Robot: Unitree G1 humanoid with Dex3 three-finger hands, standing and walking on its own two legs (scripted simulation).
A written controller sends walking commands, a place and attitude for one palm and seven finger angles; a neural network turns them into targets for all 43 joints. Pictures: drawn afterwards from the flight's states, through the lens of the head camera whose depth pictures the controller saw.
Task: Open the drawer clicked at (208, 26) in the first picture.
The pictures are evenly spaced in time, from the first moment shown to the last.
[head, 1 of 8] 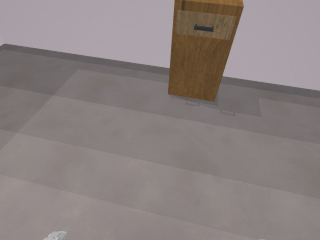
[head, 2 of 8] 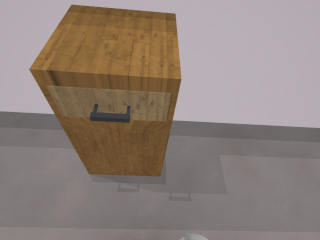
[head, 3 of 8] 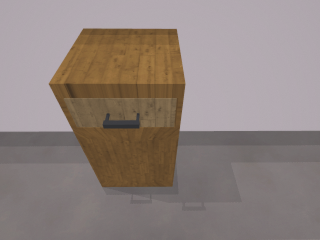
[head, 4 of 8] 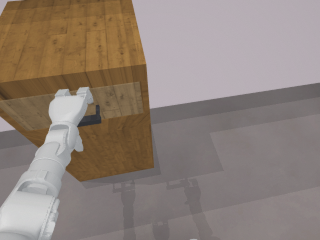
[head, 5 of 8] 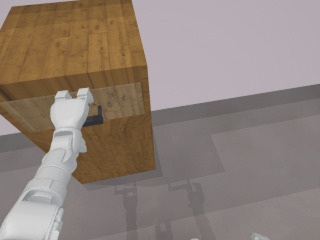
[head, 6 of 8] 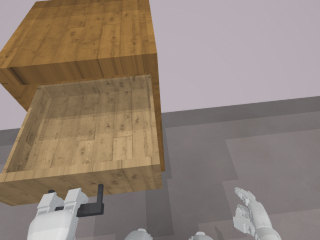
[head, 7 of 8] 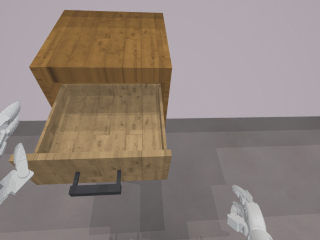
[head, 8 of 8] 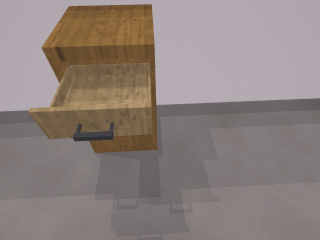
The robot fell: no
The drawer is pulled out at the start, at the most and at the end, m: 0.00 0.30 0.30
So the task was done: yes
